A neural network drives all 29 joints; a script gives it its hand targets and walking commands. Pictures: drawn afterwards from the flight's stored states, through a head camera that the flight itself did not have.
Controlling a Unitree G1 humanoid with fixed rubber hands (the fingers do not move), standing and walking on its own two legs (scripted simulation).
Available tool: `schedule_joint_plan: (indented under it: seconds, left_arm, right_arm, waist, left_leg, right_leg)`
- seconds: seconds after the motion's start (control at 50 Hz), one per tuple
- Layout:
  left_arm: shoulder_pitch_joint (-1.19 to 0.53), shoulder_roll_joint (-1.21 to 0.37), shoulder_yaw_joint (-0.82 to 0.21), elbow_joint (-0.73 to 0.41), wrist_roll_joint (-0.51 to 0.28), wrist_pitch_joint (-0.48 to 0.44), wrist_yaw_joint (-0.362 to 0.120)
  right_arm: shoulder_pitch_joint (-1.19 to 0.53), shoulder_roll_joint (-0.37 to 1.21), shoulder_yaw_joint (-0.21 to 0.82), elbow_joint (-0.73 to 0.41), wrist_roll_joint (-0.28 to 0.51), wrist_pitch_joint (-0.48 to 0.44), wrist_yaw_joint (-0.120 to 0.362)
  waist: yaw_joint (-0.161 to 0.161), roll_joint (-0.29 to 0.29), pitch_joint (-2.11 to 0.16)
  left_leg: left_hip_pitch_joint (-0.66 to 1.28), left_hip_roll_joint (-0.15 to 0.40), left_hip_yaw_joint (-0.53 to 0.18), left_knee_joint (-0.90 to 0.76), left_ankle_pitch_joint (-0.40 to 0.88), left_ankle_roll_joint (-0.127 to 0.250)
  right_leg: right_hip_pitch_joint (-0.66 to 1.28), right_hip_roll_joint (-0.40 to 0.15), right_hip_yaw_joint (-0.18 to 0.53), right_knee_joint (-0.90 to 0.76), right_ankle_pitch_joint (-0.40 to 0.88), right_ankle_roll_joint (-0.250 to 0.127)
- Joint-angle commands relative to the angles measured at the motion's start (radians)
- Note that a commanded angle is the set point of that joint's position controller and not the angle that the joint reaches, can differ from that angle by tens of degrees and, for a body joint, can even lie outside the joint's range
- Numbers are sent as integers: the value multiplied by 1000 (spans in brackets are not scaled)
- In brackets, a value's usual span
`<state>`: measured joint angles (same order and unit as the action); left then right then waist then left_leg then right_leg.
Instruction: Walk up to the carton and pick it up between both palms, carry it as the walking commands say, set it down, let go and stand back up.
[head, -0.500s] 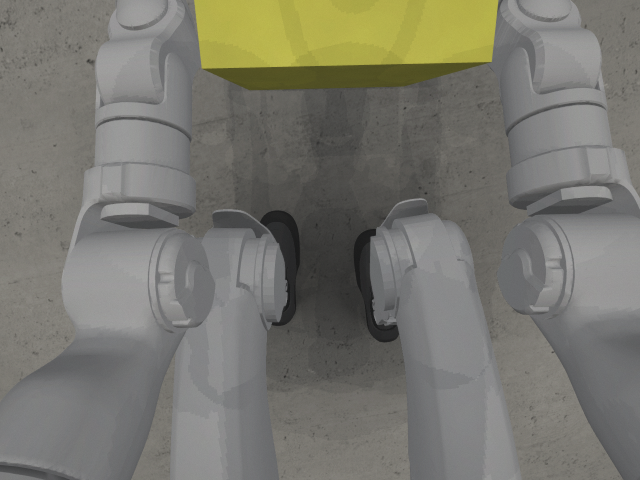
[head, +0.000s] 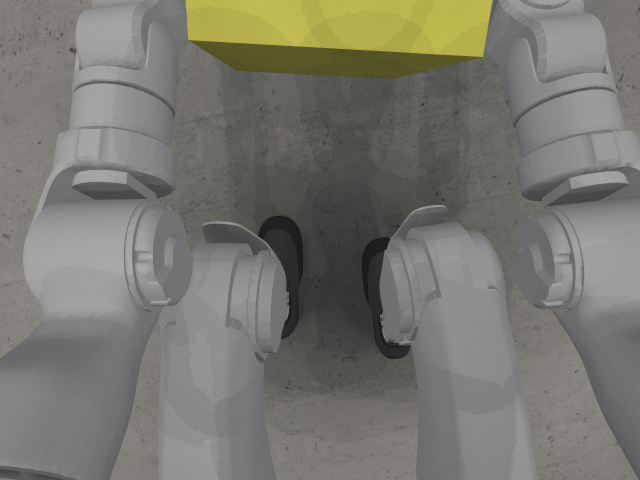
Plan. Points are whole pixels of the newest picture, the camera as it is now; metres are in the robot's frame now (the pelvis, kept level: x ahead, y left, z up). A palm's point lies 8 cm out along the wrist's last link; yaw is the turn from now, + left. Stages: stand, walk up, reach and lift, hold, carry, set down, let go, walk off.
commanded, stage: set down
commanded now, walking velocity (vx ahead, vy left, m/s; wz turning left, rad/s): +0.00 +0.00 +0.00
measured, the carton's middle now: out of the picture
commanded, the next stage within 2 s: none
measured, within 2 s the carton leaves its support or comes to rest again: rests again in 0.80 s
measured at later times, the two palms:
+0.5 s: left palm out of the picture +0.56 +0.13 -0.16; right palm out of the picture +0.53 -0.17 -0.19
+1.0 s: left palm out of the picture +0.56 +0.14 -0.18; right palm out of the picture +0.53 -0.16 -0.20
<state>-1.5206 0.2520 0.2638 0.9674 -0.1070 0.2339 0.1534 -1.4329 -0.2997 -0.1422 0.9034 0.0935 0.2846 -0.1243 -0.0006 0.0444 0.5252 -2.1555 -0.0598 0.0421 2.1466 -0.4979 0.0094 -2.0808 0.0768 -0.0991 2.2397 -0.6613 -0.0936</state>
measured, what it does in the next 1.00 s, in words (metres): stands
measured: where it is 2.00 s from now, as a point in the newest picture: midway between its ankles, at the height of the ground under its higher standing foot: (335, 306)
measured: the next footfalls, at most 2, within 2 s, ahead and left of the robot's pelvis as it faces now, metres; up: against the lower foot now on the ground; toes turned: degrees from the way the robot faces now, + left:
none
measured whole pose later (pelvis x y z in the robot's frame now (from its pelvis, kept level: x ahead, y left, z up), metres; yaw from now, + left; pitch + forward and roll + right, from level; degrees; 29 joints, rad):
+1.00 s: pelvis +0.00 +0.01 -0.03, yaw -1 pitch +28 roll +1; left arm -1.53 0.29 0.28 1.13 -0.13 0.17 0.10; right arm -1.47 -0.31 -0.13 1.04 0.09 0.23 -0.03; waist -0.02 0.06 0.52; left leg -2.22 -0.06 0.06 2.23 -0.50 0.03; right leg -2.14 0.08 -0.09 2.33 -0.67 -0.08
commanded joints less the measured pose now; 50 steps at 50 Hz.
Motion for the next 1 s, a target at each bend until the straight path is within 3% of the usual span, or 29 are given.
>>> schedule_joint_plan:
  seconds: [0.0,0.06,0.1,0.12,0.14,0.2,0.26,0.3,0.36,0.38,0.4,0.42,0.44,0.46,0.5,0.52,0.54,0.58,0.68,0.7,0.74,0.76,0.78,0.8,0.88,0.9,0.94,0.96,0.98]
  left_arm:
    - [-499,-1001,-338,-193,-107,-15,-227]
    - [-482,-1003,-337,-167,-122,-16,-220]
    - [-496,-1028,-329,-160,-125,-13,-220]
    - [-486,-1043,-342,-148,-136,-14,-220]
    - [-518,-995,-335,-154,-124,-24,-208]
    - [-473,-1043,-312,-59,-100,-15,-213]
    - [-570,-1001,-313,-135,-107,-35,-203]
    - [-585,-1030,-322,-118,-123,-32,-202]
    - [-498,-1027,-269,-19,-89,-21,-211]
    - [-504,-1027,-265,-38,-94,-24,-207]
    - [-573,-1034,-290,-108,-103,-29,-206]
    - [-573,-1015,-280,-85,-99,-33,-203]
    - [-585,-1035,-306,-86,-122,-32,-207]
    - [-564,-1002,-262,-66,-111,-39,-208]
    - [-561,-1009,-258,-56,-105,-39,-218]
    - [-572,-979,-224,-52,-85,-40,-221]
    - [-524,-979,-229,-6,-67,-41,-229]
    - [-497,-1012,-244,6,-77,-39,-239]
    - [-525,-979,-230,9,-77,-53,-247]
    - [-487,-999,-232,29,-82,-49,-255]
    - [-502,-991,-219,5,-80,-60,-259]
    - [-533,-980,-236,-3,-82,-64,-265]
    - [-526,-959,-233,-16,-68,-67,-265]
    - [-480,-965,-222,40,-67,-57,-266]
    - [-510,-971,-218,13,-73,-63,-271]
    - [-504,-951,-221,45,-58,-61,-266]
    - [-477,-968,-210,56,-58,-60,-271]
    - [-512,-959,-243,19,-73,-67,-268]
    - [-512,-964,-237,44,-72,-63,-269]
  right_arm:
    - [-796,848,385,-397,163,-100,261]
    - [-808,807,384,-404,145,-103,258]
    - [-869,822,386,-441,162,-111,265]
    - [-866,780,372,-441,155,-118,263]
    - [-843,802,373,-401,161,-115,270]
    - [-812,813,325,-289,134,-107,293]
    - [-883,811,358,-372,174,-120,309]
    - [-881,815,338,-347,169,-117,309]
    - [-891,790,327,-307,144,-119,315]
    - [-899,803,324,-318,157,-121,318]
    - [-920,811,335,-345,172,-121,321]
    - [-892,833,347,-295,182,-116,326]
    - [-897,794,347,-327,176,-127,317]
    - [-904,840,337,-323,170,-120,314]
    - [-844,842,320,-249,141,-107,318]
    - [-851,869,320,-264,138,-108,325]
    - [-856,844,330,-268,140,-117,326]
    - [-819,836,323,-257,141,-125,326]
    - [-802,850,327,-216,128,-128,316]
    - [-790,806,314,-203,111,-128,312]
    - [-748,845,326,-192,108,-124,315]
    - [-768,843,308,-193,104,-125,312]
    - [-761,874,317,-192,115,-127,320]
    - [-762,852,315,-187,108,-130,319]
    - [-710,828,294,-132,84,-124,326]
    - [-720,827,287,-114,80,-120,327]
    - [-712,833,290,-131,72,-123,333]
    - [-727,815,290,-142,88,-127,338]
    - [-691,817,266,-108,69,-122,341]
  waist:
    - [-44,-110,-1945]
    - [-56,-129,-1887]
    - [-40,-92,-1863]
    - [-76,-87,-1867]
    - [-42,-80,-1842]
    - [-77,-55,-1667]
    - [-41,-50,-1748]
    - [-66,-50,-1764]
    - [-67,-71,-1636]
    - [-34,-51,-1628]
    - [-49,-57,-1677]
    - [-27,-74,-1707]
    - [-75,-70,-1743]
    - [-51,-101,-1699]
    - [-68,-119,-1595]
    - [-25,-116,-1532]
    - [-18,-104,-1546]
    - [-34,-51,-1542]
    - [-30,-87,-1495]
    - [-65,-79,-1459]
    - [-58,-111,-1440]
    - [-51,-73,-1407]
    - [-17,-40,-1393]
    - [-28,-67,-1377]
    - [-68,-73,-1328]
    - [-37,-40,-1291]
    - [-50,-71,-1279]
    - [-54,-42,-1290]
    - [-92,-38,-1248]
  left_leg:
    - [666,-71,-16,-5,407,21]
    - [653,-75,-20,-13,387,15]
    - [645,-82,-19,-7,383,20]
    - [659,-80,-27,2,390,19]
    - [689,-74,-31,-6,386,20]
    - [707,-75,-54,-16,343,29]
    - [785,-76,-43,9,392,26]
    - [791,-76,-49,7,394,30]
    - [721,-80,-48,10,346,40]
    - [733,-83,-48,8,351,40]
    - [744,-79,-53,9,353,39]
    - [803,-73,-53,10,382,39]
    - [787,-73,-55,27,392,36]
    - [762,-80,-51,21,378,47]
    - [685,-80,-59,10,333,44]
    - [630,-80,-39,13,318,43]
    - [626,-79,-39,24,327,47]
    - [631,-72,-37,40,341,45]
    - [543,-77,-23,34,295,35]
    - [524,-70,-33,43,269,36]
    - [544,-69,-31,46,308,34]
    - [523,-68,-32,41,276,37]
    - [499,-70,-15,40,290,31]
    - [500,-70,-29,44,290,36]
    - [475,-66,-38,48,258,31]
    - [505,-62,-45,42,259,35]
    - [504,-68,-47,34,254,36]
    - [532,-68,-48,37,266,34]
    - [523,-67,-51,34,255,30]
  right_leg:
    - [803,32,209,-241,753,69]
    - [789,30,186,-228,710,67]
    - [738,27,189,-234,667,66]
    - [714,25,178,-226,648,62]
    - [666,29,173,-219,609,64]
    - [493,30,150,-232,457,58]
    - [454,21,147,-224,453,58]
    - [455,22,132,-211,446,54]
    - [404,18,132,-224,387,62]
    - [382,16,140,-220,371,56]
    - [386,14,130,-211,382,57]
    - [388,13,124,-203,399,61]
    - [429,12,123,-202,425,61]
    - [408,14,120,-205,402,67]
    - [388,11,132,-208,380,61]
    - [386,15,152,-227,387,59]
    - [409,20,153,-222,412,67]
    - [385,16,163,-209,415,60]
    - [459,12,170,-203,470,60]
    - [437,13,180,-206,434,60]
    - [420,11,173,-206,467,66]
    - [398,19,183,-215,421,58]
    - [397,20,195,-215,456,52]
    - [393,12,189,-206,462,59]
    - [355,11,184,-195,402,49]
    - [317,9,186,-189,377,50]
    - [321,12,170,-193,363,53]
    - [297,12,161,-183,357,54]
    - [275,13,152,-192,342,50]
